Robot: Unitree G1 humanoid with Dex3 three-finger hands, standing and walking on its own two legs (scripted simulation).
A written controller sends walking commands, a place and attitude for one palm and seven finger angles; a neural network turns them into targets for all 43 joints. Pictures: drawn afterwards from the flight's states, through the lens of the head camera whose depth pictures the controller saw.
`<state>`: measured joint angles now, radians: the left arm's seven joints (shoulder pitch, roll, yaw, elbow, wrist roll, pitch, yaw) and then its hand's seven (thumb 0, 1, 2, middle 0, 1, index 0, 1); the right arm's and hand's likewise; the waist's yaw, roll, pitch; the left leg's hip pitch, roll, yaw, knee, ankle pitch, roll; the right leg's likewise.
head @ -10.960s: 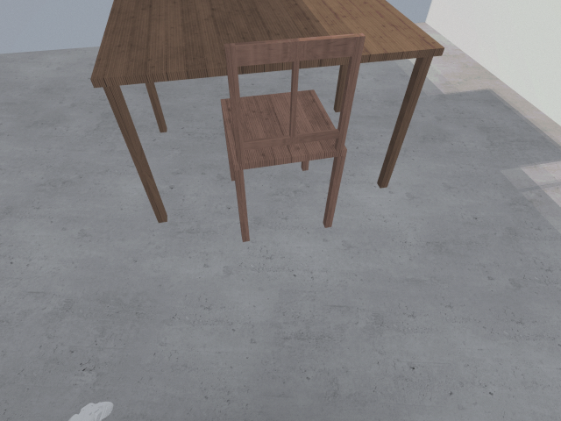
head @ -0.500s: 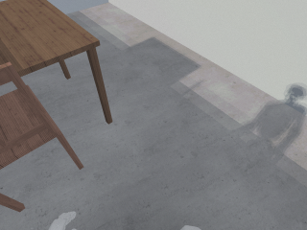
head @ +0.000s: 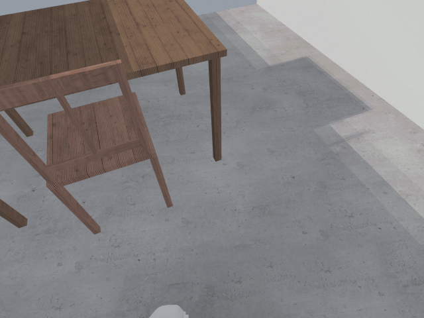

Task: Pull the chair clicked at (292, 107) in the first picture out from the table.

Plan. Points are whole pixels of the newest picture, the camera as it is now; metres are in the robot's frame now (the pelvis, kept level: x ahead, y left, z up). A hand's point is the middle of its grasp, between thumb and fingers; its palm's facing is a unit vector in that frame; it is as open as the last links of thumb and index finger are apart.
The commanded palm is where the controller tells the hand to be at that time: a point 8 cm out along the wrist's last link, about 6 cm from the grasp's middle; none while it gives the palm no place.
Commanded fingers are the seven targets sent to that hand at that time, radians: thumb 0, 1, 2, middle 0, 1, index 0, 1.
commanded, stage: turn to face it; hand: left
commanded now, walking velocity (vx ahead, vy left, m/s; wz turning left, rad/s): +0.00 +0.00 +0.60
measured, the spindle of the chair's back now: (78, 126) +0.66 +0.48 -0.10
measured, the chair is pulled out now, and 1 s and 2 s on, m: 0.00 0.00 0.00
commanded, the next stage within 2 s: take the last steps up to it in 0.70 s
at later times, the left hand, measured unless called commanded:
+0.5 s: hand out of the picture +0.03 +0.28 -0.16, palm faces +0.28 -0.92 -0.26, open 7.4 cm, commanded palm none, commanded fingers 0.00 0.90 0.90 -0.20 -0.30 -0.20 -0.30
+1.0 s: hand out of the picture -0.07 +0.17 -0.15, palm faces +0.46 -0.85 -0.25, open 7.3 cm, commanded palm none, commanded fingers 0.00 0.90 0.90 -0.20 -0.30 -0.20 -0.30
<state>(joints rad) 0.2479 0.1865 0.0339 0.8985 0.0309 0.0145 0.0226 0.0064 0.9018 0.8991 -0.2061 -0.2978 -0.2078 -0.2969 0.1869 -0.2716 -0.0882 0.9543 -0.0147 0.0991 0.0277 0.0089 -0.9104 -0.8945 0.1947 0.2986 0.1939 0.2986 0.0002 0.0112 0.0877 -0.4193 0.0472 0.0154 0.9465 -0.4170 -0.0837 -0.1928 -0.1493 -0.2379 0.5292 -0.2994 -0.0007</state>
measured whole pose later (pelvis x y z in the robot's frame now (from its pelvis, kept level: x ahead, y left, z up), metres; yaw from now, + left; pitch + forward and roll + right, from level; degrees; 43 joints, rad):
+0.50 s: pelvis -0.01 +0.04 +0.00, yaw +15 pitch +0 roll -1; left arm 0.17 0.26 0.07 0.91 0.02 0.06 0.02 0.01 0.91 0.90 -0.20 -0.30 -0.20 -0.30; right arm 0.21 -0.19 -0.03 0.92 -0.02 0.04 0.00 0.01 -0.90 -0.89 0.20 0.30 0.20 0.30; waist -0.01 -0.02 0.05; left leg -0.24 -0.06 -0.08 0.43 -0.18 0.05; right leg -0.45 -0.08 -0.01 0.99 -0.39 0.10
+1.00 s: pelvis -0.01 -0.01 +0.01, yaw +24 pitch -1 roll +2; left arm 0.32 0.15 0.03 0.99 0.03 -0.03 0.02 0.00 0.92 0.90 -0.21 -0.30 -0.21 -0.30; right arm 0.28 -0.23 -0.08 1.03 -0.03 0.07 0.02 0.01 -0.91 -0.89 0.20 0.30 0.19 0.30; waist 0.01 0.03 0.00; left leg -0.40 0.05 -0.02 0.97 -0.34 -0.04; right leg -0.16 -0.05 -0.13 0.41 -0.23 -0.04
